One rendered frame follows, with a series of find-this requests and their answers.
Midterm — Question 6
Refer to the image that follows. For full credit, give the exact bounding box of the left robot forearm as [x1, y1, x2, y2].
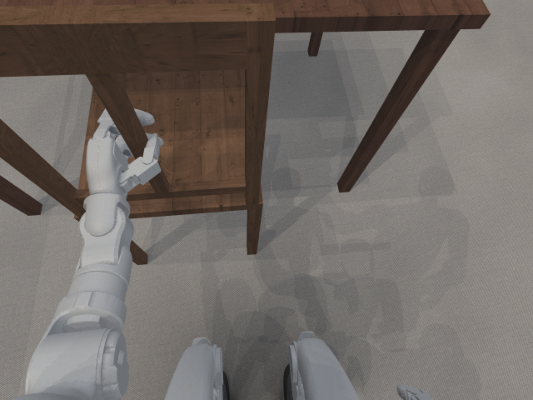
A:
[24, 192, 134, 395]

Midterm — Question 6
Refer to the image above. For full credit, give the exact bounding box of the table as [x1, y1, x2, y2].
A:
[0, 0, 491, 216]

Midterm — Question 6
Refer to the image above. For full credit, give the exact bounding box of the robot thigh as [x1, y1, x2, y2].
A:
[164, 343, 223, 400]
[288, 337, 360, 400]

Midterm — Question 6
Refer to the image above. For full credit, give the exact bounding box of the left robot hand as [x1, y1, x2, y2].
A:
[86, 108, 164, 199]

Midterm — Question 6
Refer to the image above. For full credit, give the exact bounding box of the robot right thigh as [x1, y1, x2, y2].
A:
[288, 337, 360, 400]

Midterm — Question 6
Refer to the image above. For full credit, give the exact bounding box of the chair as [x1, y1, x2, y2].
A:
[0, 3, 276, 265]

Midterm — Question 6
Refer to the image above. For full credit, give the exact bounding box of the robot left thigh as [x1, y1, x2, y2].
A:
[164, 343, 223, 400]

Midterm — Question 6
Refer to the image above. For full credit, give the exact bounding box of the robot left upper arm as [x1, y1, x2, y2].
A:
[10, 328, 129, 400]

